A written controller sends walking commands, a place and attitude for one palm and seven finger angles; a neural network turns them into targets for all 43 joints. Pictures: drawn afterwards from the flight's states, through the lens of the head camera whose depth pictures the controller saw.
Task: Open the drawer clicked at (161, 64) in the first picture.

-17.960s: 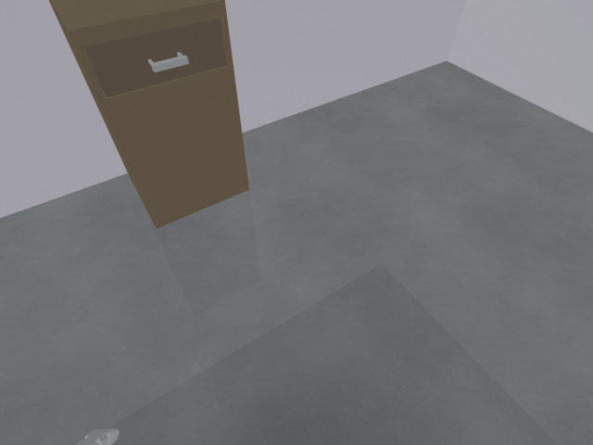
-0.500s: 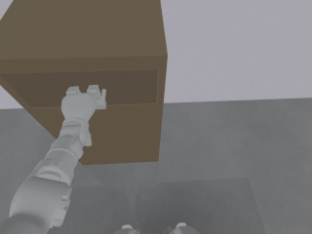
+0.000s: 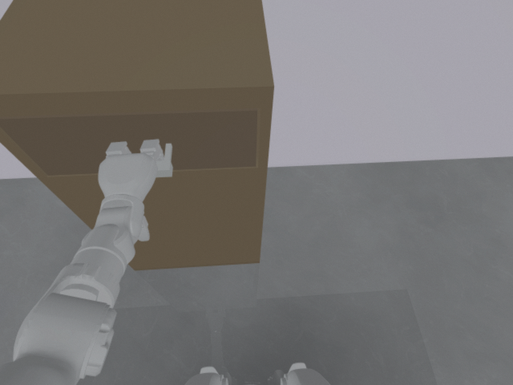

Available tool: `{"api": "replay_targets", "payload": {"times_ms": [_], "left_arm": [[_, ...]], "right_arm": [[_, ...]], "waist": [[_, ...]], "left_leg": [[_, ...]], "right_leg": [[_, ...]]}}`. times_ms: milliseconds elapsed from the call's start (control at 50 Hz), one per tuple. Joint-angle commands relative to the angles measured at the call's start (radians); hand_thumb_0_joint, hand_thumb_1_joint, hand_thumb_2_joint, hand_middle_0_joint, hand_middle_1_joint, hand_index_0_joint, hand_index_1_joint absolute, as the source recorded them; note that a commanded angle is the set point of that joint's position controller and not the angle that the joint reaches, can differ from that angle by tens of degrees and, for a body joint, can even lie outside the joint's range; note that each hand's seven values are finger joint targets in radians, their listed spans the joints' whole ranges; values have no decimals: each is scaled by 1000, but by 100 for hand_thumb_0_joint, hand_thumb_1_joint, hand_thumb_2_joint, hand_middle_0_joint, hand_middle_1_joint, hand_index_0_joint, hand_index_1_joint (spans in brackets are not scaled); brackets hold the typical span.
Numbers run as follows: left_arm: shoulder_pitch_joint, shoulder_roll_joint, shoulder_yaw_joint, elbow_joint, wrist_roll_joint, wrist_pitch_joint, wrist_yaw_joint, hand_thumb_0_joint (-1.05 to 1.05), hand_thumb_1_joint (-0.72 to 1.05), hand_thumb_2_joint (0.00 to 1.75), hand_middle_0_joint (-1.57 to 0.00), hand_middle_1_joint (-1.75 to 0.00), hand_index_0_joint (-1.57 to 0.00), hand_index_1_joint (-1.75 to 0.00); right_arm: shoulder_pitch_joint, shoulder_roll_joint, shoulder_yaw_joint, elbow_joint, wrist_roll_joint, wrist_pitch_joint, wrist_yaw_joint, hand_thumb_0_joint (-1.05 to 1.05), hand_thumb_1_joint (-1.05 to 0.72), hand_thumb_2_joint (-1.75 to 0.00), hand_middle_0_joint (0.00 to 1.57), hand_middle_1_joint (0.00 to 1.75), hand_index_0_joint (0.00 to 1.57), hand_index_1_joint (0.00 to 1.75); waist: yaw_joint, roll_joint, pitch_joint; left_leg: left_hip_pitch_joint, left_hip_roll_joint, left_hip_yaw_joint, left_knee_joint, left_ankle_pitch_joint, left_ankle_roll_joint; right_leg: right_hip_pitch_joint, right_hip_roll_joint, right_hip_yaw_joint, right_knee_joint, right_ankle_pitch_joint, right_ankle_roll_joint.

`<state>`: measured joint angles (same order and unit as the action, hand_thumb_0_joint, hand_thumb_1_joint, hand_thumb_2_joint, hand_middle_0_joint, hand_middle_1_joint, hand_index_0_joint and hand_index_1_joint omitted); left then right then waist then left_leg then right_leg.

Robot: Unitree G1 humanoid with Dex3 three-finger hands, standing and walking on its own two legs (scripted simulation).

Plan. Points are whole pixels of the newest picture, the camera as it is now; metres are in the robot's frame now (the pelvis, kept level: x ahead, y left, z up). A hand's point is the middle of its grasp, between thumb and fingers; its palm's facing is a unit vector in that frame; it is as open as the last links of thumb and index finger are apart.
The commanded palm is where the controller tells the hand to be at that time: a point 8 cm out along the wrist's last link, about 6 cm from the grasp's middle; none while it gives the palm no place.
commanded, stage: lower the fingers behind the handle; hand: left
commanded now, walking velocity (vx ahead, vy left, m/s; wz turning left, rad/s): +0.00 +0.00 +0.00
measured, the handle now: (140, 160) +0.50 +0.19 +0.00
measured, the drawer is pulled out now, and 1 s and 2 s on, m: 0.00 0.00 0.04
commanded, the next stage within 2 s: close the thumb around the handle in 0.08 s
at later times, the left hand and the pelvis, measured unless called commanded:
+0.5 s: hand (139, 190) +0.45 +0.19 -0.02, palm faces -0.06 -0.03 -1.00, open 11.0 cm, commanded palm +0.43 +0.20 +0.03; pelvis +0.00 +0.00 +0.00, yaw +0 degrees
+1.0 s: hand (139, 189) +0.45 +0.20 -0.02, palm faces -0.06 -0.03 -1.00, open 5.4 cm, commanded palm +0.42 +0.20 +0.03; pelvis +0.00 +0.00 +0.00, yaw +0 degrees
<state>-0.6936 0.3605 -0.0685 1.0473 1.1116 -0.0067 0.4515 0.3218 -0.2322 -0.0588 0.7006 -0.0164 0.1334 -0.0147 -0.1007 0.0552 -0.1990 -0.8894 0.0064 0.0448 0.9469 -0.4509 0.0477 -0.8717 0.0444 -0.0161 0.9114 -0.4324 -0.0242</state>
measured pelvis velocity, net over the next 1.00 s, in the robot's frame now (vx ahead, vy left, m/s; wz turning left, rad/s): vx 0.00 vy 0.00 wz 0.00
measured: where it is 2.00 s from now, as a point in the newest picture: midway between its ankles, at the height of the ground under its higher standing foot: outside the picture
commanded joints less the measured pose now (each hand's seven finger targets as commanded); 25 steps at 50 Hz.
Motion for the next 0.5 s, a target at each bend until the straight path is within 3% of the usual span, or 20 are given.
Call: {"api": "replay_targets", "payload": {"times_ms": [0,40,80,120,160,200,280,340,380,460,480], "left_arm": [[-337,183,48,-169,3,-6,49,0,-50,30,-30,-120,-30,-120],[-351,187,50,-174,3,-4,56,0,-50,30,-30,-120,-30,-120],[-353,181,42,-152,6,10,62,0,-50,30,-30,-120,-30,-120],[-374,174,41,-178,2,15,65,0,-50,30,-30,-120,-30,-120],[-362,182,44,-160,0,30,63,0,-50,30,-30,-120,-30,-120],[-361,166,31,-161,-3,36,58,0,-39,35,-31,-121,-31,-121],[-352,197,48,-154,-5,32,40,0,-16,44,-32,-124,-32,-124],[-346,189,39,-155,-4,22,32,0,0,52,-34,-125,-34,-125],[-341,189,39,-141,-3,18,31,0,12,56,-34,-127,-34,-127],[-333,191,49,-173,-1,2,36,0,34,66,-36,-129,-36,-129],[-348,168,33,-184,-3,-1,39,0,40,68,-36,-130,-36,-130]], "right_arm": [[105,-156,-61,-60,-8,-15,-9,0,-90,-90,20,30,20,30],[105,-157,-60,-60,-10,-13,-8,0,-90,-90,20,30,20,30],[101,-158,-59,-56,-9,-10,-6,0,-90,-90,20,30,20,30],[98,-157,-61,-58,-11,-9,-5,0,-90,-90,20,30,20,30],[104,-158,-59,-57,-8,-5,-5,0,-90,-90,20,30,20,30],[99,-157,-60,-59,-9,-4,-6,0,-90,-90,20,30,20,30],[99,-159,-55,-61,-6,0,-12,0,-90,-90,20,30,20,30],[99,-156,-52,-63,-5,-2,-13,0,-90,-90,20,30,20,30],[101,-156,-51,-64,-5,-3,-15,0,-90,-90,20,30,20,30],[101,-154,-56,-68,-7,-8,-13,0,-90,-90,20,30,20,30],[104,-152,-58,-66,-9,-9,-12,0,-90,-90,20,30,20,30]], "waist": [[-4,-18,-373],[-6,-4,-394],[-13,-18,-364],[-10,10,-394],[-11,-14,-394],[-10,-7,-393],[-8,-35,-371],[-7,-8,-368],[-11,-36,-346],[1,-5,-395],[-9,-5,-395]], "left_leg": [[308,-16,-47,-64,421,-1],[314,-16,-51,-61,430,-3],[308,-15,-52,-62,421,-3],[331,-15,-55,-59,445,-6],[324,-16,-52,-62,445,-4],[330,-17,-47,-66,444,-4],[303,-18,-45,-73,428,0],[306,-20,-44,-73,430,0],[282,-20,-43,-71,416,2],[315,-19,-45,-61,443,-1],[323,-17,-45,-60,454,-1]], "right_leg": [[158,17,-3,-91,367,-19],[155,17,-2,-84,371,-19],[140,18,-5,-90,360,-19],[142,19,-5,-84,370,-21],[162,19,-6,-87,384,-18],[168,18,-5,-95,385,-18],[189,16,0,-99,391,-16],[184,16,2,-98,392,-18],[186,16,2,-100,388,-17],[177,16,2,-88,397,-19],[173,17,0,-89,404,-18]]}}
